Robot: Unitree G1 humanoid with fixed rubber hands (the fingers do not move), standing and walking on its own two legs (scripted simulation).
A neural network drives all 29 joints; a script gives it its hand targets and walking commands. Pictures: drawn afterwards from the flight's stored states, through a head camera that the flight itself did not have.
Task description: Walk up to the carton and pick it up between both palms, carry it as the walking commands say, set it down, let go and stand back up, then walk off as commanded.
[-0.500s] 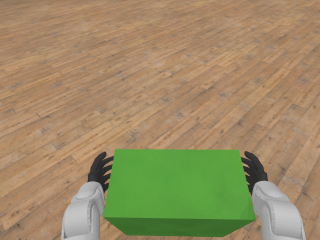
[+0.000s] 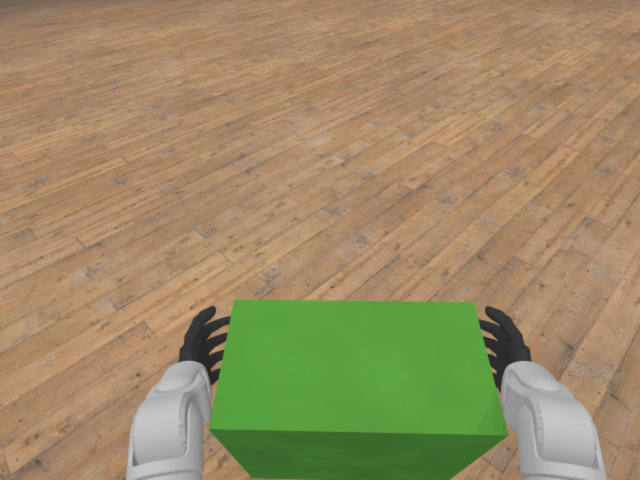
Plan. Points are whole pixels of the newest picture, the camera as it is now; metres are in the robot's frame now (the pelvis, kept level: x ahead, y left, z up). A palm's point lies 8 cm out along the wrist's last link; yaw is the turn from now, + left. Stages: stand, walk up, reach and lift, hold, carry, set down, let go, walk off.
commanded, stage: carry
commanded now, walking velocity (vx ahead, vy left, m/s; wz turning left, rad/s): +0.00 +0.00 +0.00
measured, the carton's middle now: (350, 400) +0.26 +0.00 -0.03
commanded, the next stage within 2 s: hold in 1.94 s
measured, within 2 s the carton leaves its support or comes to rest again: neither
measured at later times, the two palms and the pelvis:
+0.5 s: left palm (197, 370) +0.25 +0.19 +0.05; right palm (511, 372) +0.25 -0.19 +0.05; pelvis +0.00 +0.00 +0.00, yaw +0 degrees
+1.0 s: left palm (198, 372) +0.24 +0.18 +0.06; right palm (523, 375) +0.24 -0.19 +0.06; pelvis -0.01 +0.00 +0.00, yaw +0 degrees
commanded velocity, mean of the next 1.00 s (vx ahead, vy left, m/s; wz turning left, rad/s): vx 0.00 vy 0.00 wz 0.00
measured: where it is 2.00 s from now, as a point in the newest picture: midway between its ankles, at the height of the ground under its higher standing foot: outside the picture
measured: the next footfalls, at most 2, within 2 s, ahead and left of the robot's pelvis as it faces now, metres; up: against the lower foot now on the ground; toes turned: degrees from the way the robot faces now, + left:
none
